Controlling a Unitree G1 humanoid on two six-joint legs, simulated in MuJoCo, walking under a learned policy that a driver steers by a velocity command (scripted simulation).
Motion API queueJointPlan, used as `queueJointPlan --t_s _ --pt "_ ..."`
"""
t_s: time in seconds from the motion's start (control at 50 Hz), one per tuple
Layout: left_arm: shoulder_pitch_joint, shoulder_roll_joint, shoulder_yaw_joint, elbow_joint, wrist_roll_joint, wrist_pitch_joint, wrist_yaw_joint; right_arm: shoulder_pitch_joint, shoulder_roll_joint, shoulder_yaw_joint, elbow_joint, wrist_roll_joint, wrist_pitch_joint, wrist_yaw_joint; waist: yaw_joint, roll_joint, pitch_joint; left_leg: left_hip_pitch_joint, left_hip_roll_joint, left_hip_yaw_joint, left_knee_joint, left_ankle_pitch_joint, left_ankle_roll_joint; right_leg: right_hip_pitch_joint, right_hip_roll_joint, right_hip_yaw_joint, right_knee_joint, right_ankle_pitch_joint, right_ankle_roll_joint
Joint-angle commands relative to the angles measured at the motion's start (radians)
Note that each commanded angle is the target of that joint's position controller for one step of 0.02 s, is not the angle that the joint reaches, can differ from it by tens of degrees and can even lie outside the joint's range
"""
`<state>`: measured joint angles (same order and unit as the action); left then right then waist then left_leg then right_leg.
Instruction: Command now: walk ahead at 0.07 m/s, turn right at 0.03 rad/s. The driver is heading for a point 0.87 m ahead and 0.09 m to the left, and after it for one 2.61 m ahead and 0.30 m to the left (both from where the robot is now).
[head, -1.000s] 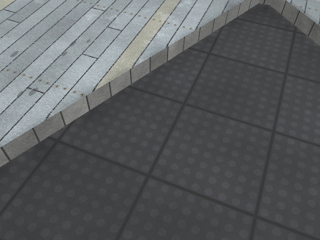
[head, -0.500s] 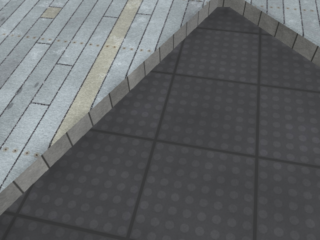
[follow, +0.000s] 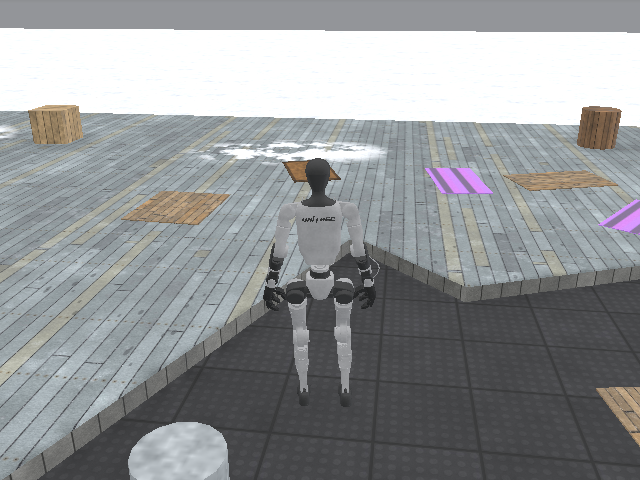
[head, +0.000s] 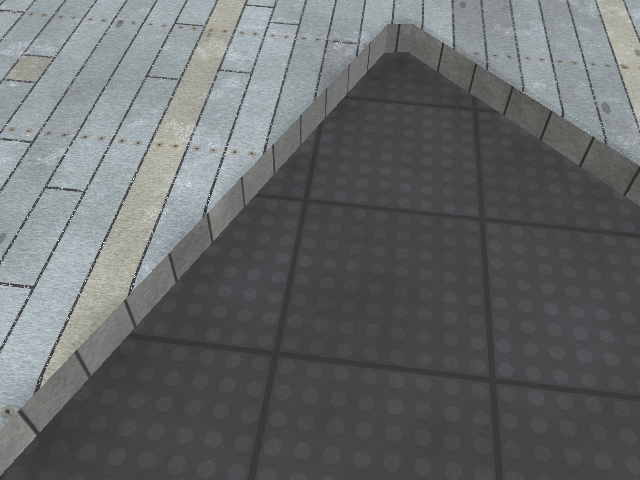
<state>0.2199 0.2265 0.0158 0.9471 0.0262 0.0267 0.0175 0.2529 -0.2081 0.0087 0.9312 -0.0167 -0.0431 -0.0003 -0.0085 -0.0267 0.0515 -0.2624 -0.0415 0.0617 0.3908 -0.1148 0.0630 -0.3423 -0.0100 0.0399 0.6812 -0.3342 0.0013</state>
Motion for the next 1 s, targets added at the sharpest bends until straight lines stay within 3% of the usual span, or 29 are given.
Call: queueJointPlan --t_s 0.02,0.04,0.06,0.08,0.1,0.12,0.18,0.26,0.48,0.5,0.54,0.56,0.6,0.62,0.64,0.7,0.72,0.76,0.78,0.8,0.82,0.84,0.86,0.9,0.94,1.0 --pt "0.114 0.054 0.005 0.021 0.002 0.001 0.008 -0.037 -0.144 -0.031 -0.04 0.009 0.014 -0.008 0.047 0.128 -0.054 -0.137 0.225 -0.208 -0.161 -0.218 0.095 0.23 0.014 -0.054 -0.16 0.089 -0.014" --pt "0.105 0.059 0.003 0.025 0.006 -0.007 0.012 -0.024 -0.131 -0.027 -0.033 0.008 0.019 -0.01 0.046 0.099 -0.028 -0.169 0.212 -0.217 -0.157 -0.282 0.061 0.263 -0.003 -0.024 -0.243 0.122 -0.024" --pt "0.111 0.08 0.002 0.028 0.012 -0.018 0.016 -0.008 -0.114 -0.023 -0.026 0.005 0.02 -0.01 0.042 0.055 -0.013 -0.18 0.193 -0.216 -0.132 -0.295 0.021 0.279 -0.068 0.056 -0.318 0.154 -0.035" --pt "0.082 0.136 0.01 0.026 0.006 -0.028 0.021 0.052 -0.094 -0.024 -0.019 0.013 0.022 -0.007 -0.016 -0.03 0.007 -0.152 0.119 -0.162 -0.096 -0.25 -0.01 0.215 -0.144 0.16 -0.357 0.147 -0.065" --pt "0.055 0.114 0.005 0.044 -0.015 -0.034 0.015 0.078 -0.068 -0.019 0.01 0.019 0.03 -0.008 -0.03 -0.098 0.012 0.018 0.077 -0.105 -0.075 -0.159 -0.025 0.043 -0.156 0.177 -0.408 0.034 -0.084" --pt "0.036 0.076 -0.005 0.045 -0.019 -0.042 0.012 0.072 -0.08 -0.022 0.026 0.016 0.034 -0.011 -0.032 -0.076 0.021 0.109 0.088 -0.114 -0.06 -0.092 -0.031 -0.016 -0.133 0.164 -0.438 -0.016 -0.065" --pt "0.046 0.071 -0.005 0.071 -0.023 -0.05 0.017 0.072 -0.096 -0.027 0.054 0.007 0.032 -0.013 -0.022 -0.049 0.01 0.113 0.118 -0.135 -0.064 -0.045 -0.019 0.051 -0.083 0.107 -0.423 0.065 -0.04" --pt "0.081 0.054 -0.006 0.103 -0.021 -0.047 0.019 0.067 -0.07 -0.019 0.09 0.011 0.027 -0.02 -0.003 0.01 0.003 0.076 0.122 -0.135 -0.083 -0.041 -0.028 0.127 -0.08 0.091 -0.395 0.146 -0.052" --pt "0.107 0.032 -0.013 0.158 -0.021 -0.045 0.026 0.093 -0.045 -0.011 0.163 0.01 0.034 -0.034 -0.001 0.028 0.005 0.095 0.13 -0.131 -0.072 -0.003 -0.031 0.148 -0.075 0.074 -0.388 0.202 -0.057" --pt "0.12 0.029 -0.014 0.164 -0.02 -0.044 0.026 0.101 -0.041 -0.01 0.17 0.009 0.035 -0.034 0.0 0.025 -0.013 0.102 0.12 -0.124 -0.071 -0.069 -0.03 0.153 -0.066 0.073 -0.398 0.12 -0.06" --pt "0.136 0.064 0.003 0.166 -0.018 -0.036 0.025 0.099 -0.055 -0.019 0.166 0.005 0.042 -0.031 0.006 -0.008 0.012 0.054 0.067 -0.085 -0.003 -0.303 -0.013 0.119 -0.048 0.089 -0.402 -0.176 -0.092" --pt "0.149 0.075 0.01 0.164 -0.015 -0.029 0.021 0.092 -0.06 -0.024 0.159 -0.004 0.046 -0.026 0.013 -0.024 0.05 -0.01 0.048 -0.071 0.035 -0.41 -0.003 0.093 -0.063 0.125 -0.424 -0.33 -0.117" --pt "0.214 0.091 0.025 0.173 -0.016 -0.026 0.016 0.044 -0.027 -0.022 0.13 -0.013 0.043 -0.013 0.046 -0.089 0.121 -0.15 0.012 -0.016 0.182 -0.4 -0.003 0.104 -0.164 0.277 -0.523 -0.507 -0.177" --pt "0.223 0.109 0.035 0.176 -0.013 -0.028 0.017 0.034 -0.004 -0.018 0.117 -0.023 0.035 -0.007 0.047 -0.127 0.142 -0.192 0.024 0.009 0.271 -0.322 -0.001 0.121 -0.236 0.352 -0.562 -0.511 -0.213" --pt "0.222 0.103 0.039 0.173 -0.009 -0.034 0.015 0.014 -0.012 -0.021 0.101 -0.025 0.024 -0.003 0.05 -0.117 0.147 -0.222 0.055 -0.008 0.327 -0.295 0.005 0.128 -0.272 0.386 -0.58 -0.453 -0.236" --pt "0.187 0.105 0.048 0.16 -0.006 -0.056 0.009 0.016 -0.029 -0.035 0.073 -0.011 -0.008 0.011 0.017 -0.087 0.114 -0.197 0.079 -0.024 0.288 -0.312 0.02 0.158 -0.256 0.314 -0.547 -0.282 -0.227" --pt "0.161 0.097 0.048 0.153 -0.012 -0.061 0.007 0.043 -0.022 -0.037 0.079 -0.005 -0.016 0.013 -0.006 -0.08 0.108 -0.103 0.063 -0.002 0.213 -0.271 0.024 0.113 -0.223 0.26 -0.523 -0.238 -0.209" --pt "0.11 0.086 0.051 0.135 -0.019 -0.065 0.004 0.2 -0.006 -0.046 0.138 0.003 -0.023 0.008 -0.076 -0.033 0.082 0.199 0.0 0.045 0.049 -0.18 0.022 -0.054 -0.138 0.152 -0.4 -0.201 -0.17" --pt "0.087 0.051 0.041 0.118 -0.014 -0.074 0.003 0.301 -0.041 -0.059 0.166 -0.004 -0.029 -0.001 -0.113 0.059 0.061 0.352 0.078 -0.076 -0.03 -0.243 0.031 -0.171 -0.081 0.076 -0.243 -0.157 -0.14" --pt "0.062 -0.035 0.017 0.076 -0.022 -0.086 -0.008 0.417 -0.145 -0.085 0.179 -0.009 -0.032 -0.011 -0.146 0.312 0.011 0.463 0.321 -0.479 -0.239 -0.545 0.099 -0.33 0.054 -0.089 0.088 -0.144 -0.087" --pt "0.026 0.042 0.036 0.048 0.009 -0.088 -0.015 0.439 -0.171 -0.093 0.2 -0.005 -0.02 -0.011 -0.128 0.29 0.059 0.391 0.436 -0.674 -0.296 -0.642 0.17 -0.421 0.049 -0.084 0.29 -0.212 -0.098" --pt "-0.001 0.059 0.042 0.044 0.021 -0.09 -0.026 0.327 -0.12 -0.08 0.164 -0.009 -0.018 -0.01 -0.068 0.139 0.12 0.3 0.411 -0.613 -0.286 -0.621 0.168 -0.432 -0.015 -0.031 0.379 -0.121 -0.109" --pt "0.015 0.03 0.036 0.054 0.013 -0.096 -0.037 0.25 -0.102 -0.075 0.136 -0.007 -0.025 -0.006 -0.031 0.092 0.122 0.249 0.367 -0.524 -0.291 -0.526 0.147 -0.408 -0.041 -0.017 0.387 -0.032 -0.108" --pt "0.031 0.024 0.04 0.068 0.01 -0.1 -0.049 0.202 -0.066 -0.063 0.118 0.001 -0.042 -0.01 0.001 0.065 0.087 0.247 0.294 -0.363 -0.308 -0.29 0.105 -0.358 -0.067 -0.032 0.353 0.088 -0.086" --pt "0.018 0.018 0.041 0.064 0.012 -0.088 -0.053 0.25 -0.049 -0.055 0.14 0.001 -0.055 -0.013 0.003 0.085 0.063 0.277 0.262 -0.268 -0.288 -0.067 0.106 -0.36 -0.062 -0.063 0.342 0.137 -0.065" --pt "-0.096 0.005 0.036 0.016 0.009 -0.077 -0.051 0.31 -0.043 -0.046 0.164 0.001 -0.061 -0.016 -0.012 0.098 0.067 0.297 0.243 -0.182 -0.26 0.18 0.114 -0.406 -0.052 -0.104 0.268 0.176 -0.041"
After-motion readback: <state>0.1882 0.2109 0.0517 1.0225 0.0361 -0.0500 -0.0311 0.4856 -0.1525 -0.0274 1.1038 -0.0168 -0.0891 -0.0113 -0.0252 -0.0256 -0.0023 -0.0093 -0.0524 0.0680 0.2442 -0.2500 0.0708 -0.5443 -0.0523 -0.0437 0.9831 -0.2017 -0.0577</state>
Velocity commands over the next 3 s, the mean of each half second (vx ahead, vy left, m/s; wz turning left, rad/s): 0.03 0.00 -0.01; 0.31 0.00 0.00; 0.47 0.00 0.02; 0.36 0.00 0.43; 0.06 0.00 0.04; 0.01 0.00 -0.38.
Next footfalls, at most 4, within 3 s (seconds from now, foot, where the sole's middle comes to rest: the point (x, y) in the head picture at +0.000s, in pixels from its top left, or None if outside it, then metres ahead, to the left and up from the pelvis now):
0.06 right None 0.07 -0.13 -0.78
1.24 right None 0.49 -0.07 -0.78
1.80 left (280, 358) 0.77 0.10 -0.78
2.34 right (346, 320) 0.87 -0.06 -0.78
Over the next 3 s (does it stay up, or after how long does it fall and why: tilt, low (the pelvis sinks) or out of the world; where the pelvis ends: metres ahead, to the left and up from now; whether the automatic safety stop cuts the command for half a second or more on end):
stays up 0.75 0.04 0.01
